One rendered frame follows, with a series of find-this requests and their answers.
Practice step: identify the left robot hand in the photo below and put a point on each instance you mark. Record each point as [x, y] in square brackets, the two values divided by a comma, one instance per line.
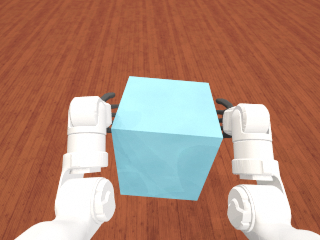
[104, 98]

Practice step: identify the right robot hand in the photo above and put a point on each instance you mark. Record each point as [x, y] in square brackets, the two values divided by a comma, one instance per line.
[228, 105]

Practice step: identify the right robot upper arm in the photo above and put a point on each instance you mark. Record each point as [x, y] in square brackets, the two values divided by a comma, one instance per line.
[262, 212]

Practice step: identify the robot left forearm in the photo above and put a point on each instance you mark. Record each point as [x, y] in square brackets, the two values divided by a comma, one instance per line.
[88, 120]

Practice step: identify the carton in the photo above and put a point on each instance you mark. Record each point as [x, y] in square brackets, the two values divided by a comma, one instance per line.
[166, 135]

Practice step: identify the robot right forearm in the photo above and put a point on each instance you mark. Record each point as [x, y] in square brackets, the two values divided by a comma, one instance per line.
[250, 128]

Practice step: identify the left robot upper arm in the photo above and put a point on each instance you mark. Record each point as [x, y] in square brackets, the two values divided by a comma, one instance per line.
[82, 205]

